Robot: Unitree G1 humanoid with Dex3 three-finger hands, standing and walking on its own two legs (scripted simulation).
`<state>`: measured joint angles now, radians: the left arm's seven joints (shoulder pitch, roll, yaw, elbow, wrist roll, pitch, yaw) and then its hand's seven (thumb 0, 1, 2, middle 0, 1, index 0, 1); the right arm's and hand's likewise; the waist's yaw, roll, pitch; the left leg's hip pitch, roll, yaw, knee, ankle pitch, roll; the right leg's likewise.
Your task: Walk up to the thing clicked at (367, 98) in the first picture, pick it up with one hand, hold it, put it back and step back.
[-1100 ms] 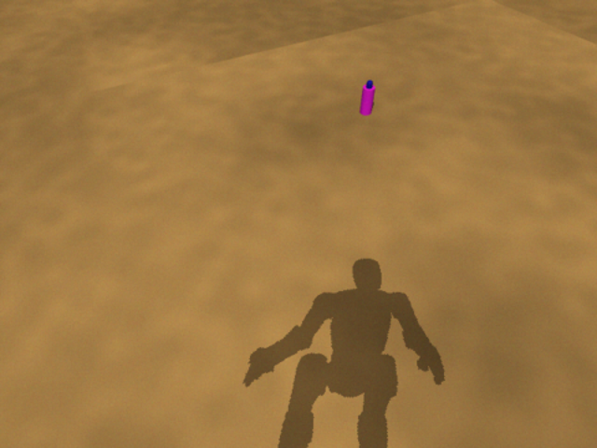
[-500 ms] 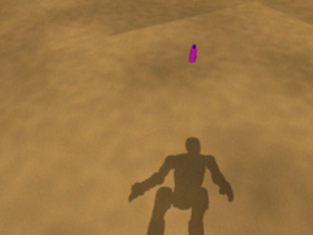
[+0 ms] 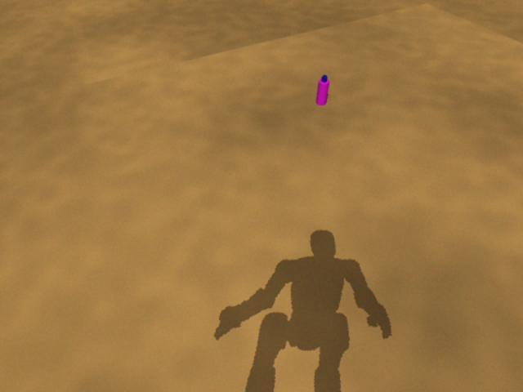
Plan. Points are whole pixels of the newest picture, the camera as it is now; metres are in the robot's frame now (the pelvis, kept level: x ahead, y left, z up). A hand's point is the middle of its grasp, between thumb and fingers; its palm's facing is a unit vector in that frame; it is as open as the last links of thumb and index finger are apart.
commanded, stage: stand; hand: left
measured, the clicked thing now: (322, 89) +1.99 -0.34 -0.68
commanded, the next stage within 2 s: walk up in 0.02 s
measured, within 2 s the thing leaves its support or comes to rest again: neither
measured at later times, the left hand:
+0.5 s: hand (188, 340) +0.23 +0.17 -0.13, palm faces -0.12 -0.90 -0.43, open 7.4 cm
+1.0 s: hand (231, 220) +0.52 +0.12 -0.16, palm faces -0.30 -0.89 -0.34, open 7.4 cm
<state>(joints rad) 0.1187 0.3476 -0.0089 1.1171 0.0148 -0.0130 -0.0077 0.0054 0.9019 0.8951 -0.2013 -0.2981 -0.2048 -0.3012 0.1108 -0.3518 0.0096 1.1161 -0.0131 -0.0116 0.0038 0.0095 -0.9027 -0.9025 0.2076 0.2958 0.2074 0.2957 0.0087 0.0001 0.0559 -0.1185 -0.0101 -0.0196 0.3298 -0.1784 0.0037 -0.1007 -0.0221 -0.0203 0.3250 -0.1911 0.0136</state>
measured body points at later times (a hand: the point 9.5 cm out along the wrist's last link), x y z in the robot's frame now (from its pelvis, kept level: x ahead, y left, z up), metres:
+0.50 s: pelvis +0.12 -0.11 -0.02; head +0.11 -0.14 +0.43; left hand +0.24 +0.21 -0.10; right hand +0.15 -0.46 -0.15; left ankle +0.10 +0.03 -0.68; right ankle +0.14 -0.23 -0.75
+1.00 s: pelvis +0.40 -0.14 -0.02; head +0.42 -0.13 +0.43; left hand +0.54 +0.16 -0.14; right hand +0.43 -0.48 -0.10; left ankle +0.47 -0.03 -0.75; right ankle +0.34 -0.26 -0.68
